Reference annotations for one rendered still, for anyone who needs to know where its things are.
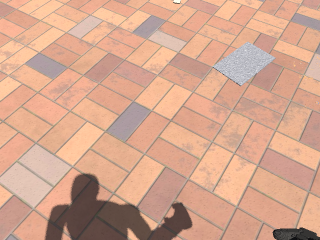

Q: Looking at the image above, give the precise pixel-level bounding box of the robot right hand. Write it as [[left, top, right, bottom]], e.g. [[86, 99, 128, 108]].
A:
[[272, 227, 320, 240]]

